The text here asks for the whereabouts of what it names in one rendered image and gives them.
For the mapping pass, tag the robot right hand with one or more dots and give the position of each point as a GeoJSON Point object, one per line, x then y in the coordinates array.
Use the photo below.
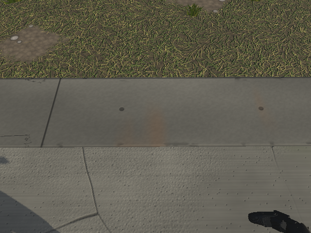
{"type": "Point", "coordinates": [278, 221]}

